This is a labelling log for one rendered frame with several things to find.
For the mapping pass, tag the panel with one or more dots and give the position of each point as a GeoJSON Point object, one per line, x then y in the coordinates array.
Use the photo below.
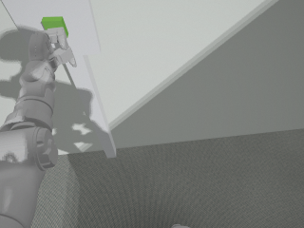
{"type": "Point", "coordinates": [83, 39]}

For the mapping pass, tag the robot left hand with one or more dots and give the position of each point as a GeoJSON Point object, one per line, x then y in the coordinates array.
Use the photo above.
{"type": "Point", "coordinates": [40, 48]}

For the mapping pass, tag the left robot forearm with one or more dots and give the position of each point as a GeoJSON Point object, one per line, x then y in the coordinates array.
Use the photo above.
{"type": "Point", "coordinates": [35, 104]}

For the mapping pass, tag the left robot upper arm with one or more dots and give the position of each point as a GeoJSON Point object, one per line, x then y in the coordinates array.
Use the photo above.
{"type": "Point", "coordinates": [25, 156]}

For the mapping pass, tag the button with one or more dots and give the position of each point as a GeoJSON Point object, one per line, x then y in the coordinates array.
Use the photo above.
{"type": "Point", "coordinates": [53, 22]}

